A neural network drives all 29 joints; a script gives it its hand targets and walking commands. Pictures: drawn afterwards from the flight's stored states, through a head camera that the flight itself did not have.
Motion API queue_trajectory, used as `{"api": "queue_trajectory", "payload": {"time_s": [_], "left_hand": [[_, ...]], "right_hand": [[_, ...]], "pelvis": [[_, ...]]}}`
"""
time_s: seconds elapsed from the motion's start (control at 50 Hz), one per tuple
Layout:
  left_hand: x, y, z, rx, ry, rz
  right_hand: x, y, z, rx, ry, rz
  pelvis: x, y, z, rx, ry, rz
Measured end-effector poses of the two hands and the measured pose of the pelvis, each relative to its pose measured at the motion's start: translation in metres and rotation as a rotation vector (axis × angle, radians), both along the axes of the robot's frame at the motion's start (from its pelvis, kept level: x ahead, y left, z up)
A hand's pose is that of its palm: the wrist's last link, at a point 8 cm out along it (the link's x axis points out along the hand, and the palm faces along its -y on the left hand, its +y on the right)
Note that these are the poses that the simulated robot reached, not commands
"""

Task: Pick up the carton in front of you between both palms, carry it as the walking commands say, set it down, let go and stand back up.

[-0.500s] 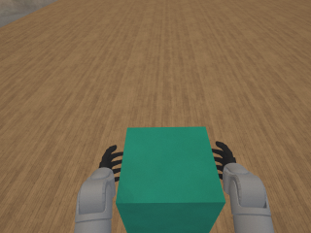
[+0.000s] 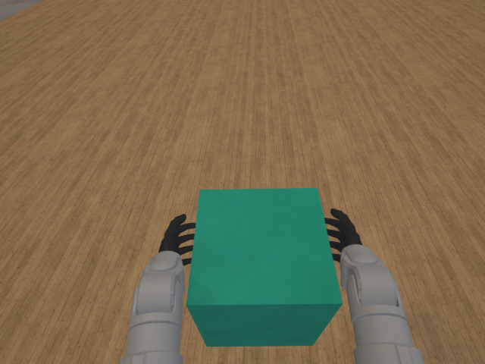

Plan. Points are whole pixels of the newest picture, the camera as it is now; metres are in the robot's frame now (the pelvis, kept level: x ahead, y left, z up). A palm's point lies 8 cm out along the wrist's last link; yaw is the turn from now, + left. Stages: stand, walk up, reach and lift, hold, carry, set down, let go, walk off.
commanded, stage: carry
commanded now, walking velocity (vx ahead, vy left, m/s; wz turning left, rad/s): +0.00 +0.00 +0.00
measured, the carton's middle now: (259, 271) +0.30 +0.00 -0.03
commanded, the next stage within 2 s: hold in 0.30 s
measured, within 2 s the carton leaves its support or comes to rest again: neither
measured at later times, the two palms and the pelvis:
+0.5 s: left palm (187, 261) +0.28 +0.12 +0.04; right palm (372, 271) +0.26 -0.18 +0.04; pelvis -0.01 +0.00 +0.01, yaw -5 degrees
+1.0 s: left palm (174, 265) +0.27 +0.14 +0.05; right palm (367, 279) +0.24 -0.16 +0.05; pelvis -0.03 +0.03 +0.00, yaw -7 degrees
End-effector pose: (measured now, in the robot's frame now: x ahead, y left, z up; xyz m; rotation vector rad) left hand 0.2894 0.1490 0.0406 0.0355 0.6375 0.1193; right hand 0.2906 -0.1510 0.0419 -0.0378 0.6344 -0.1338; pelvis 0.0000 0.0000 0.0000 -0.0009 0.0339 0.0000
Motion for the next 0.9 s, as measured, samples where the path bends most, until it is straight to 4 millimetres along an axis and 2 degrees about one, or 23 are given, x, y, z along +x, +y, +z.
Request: {"api": "queue_trajectory", "payload": {"time_s": [0.34,0.58,0.9], "left_hand": [[-0.007,-0.006,0.0,0.003,0.023,-0.002],[-0.007,-0.035,0.004,0.015,0.021,-0.135],[-0.02,-0.013,0.007,0.0,0.017,-0.119]], "right_hand": [[-0.007,-0.006,0.0,0.002,0.023,0.002],[-0.046,-0.032,0.002,-0.001,0.022,-0.12],[-0.054,-0.011,0.009,-0.005,0.018,-0.109]], "pelvis": [[0.0,-0.006,0.002,0.005,-0.043,-0.013],[-0.012,0.001,0.007,-0.005,-0.165,-0.107],[-0.028,0.02,0.004,-0.012,-0.212,-0.122]]}}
